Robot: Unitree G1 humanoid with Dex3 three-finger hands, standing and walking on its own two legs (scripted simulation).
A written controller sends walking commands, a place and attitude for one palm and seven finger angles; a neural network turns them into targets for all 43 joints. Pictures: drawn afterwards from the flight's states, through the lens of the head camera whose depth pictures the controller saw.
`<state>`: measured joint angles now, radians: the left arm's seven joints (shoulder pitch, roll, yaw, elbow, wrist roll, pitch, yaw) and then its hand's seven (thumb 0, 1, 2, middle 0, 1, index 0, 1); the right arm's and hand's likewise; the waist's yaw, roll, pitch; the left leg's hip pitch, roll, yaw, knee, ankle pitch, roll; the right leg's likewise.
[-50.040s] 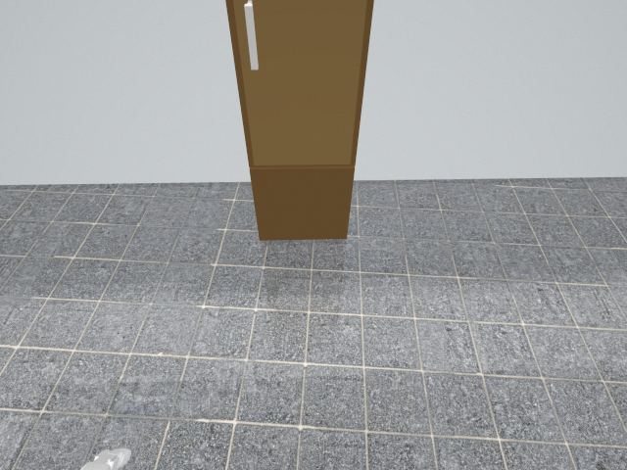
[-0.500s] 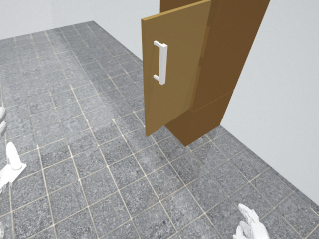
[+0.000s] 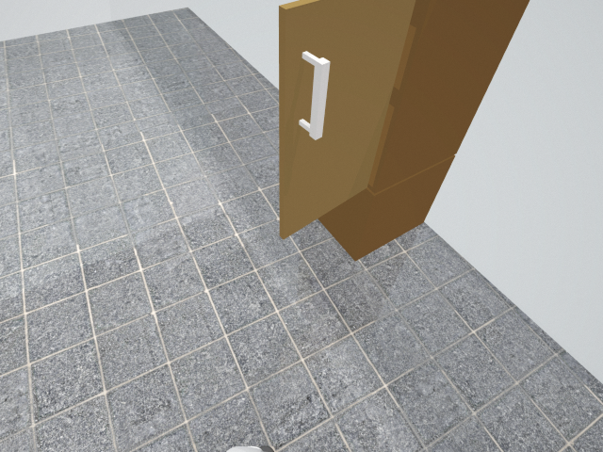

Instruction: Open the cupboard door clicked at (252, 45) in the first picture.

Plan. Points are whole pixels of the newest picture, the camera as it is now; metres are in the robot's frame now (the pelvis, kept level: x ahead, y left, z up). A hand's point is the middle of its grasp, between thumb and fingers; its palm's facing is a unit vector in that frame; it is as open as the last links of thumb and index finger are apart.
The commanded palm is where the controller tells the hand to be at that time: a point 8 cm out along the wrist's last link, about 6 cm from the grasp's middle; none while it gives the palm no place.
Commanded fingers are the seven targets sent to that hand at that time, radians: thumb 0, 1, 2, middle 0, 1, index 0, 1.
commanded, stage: let the arm hang, fingers relaxed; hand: left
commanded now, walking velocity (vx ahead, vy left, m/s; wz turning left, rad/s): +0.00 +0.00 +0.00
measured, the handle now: (312, 97) +0.69 +0.03 +0.10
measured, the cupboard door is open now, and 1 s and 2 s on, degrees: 96 96 96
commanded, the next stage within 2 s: look to check the result in 0.60 s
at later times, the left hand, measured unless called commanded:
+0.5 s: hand out of the picture +0.12 +0.23 -0.15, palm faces -0.03 -0.94 -0.34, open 7.4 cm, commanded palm none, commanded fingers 0.00 0.90 0.90 -0.20 -0.30 -0.20 -0.30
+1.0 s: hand out of the picture +0.11 +0.23 -0.15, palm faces -0.06 -0.94 -0.34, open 7.4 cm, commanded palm none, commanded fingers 0.00 0.90 0.90 -0.20 -0.30 -0.20 -0.30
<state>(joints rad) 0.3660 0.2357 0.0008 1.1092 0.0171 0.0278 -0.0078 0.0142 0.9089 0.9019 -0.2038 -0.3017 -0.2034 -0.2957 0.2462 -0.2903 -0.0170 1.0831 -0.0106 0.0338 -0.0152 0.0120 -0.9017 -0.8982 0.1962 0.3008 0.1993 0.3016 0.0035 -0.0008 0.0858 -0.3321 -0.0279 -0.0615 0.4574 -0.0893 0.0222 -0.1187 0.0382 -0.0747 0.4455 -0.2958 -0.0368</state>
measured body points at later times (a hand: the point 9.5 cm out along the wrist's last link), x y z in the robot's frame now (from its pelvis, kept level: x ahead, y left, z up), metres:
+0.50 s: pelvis +0.03 -0.01 +0.01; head +0.04 -0.02 +0.46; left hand +0.12 +0.27 -0.12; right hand +0.10 -0.28 -0.14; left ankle +0.10 +0.10 -0.74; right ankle -0.03 -0.10 -0.74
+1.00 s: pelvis +0.05 -0.01 +0.01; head +0.07 -0.02 +0.46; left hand +0.11 +0.27 -0.13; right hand +0.10 -0.30 -0.14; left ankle +0.10 +0.10 -0.74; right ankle -0.03 -0.10 -0.74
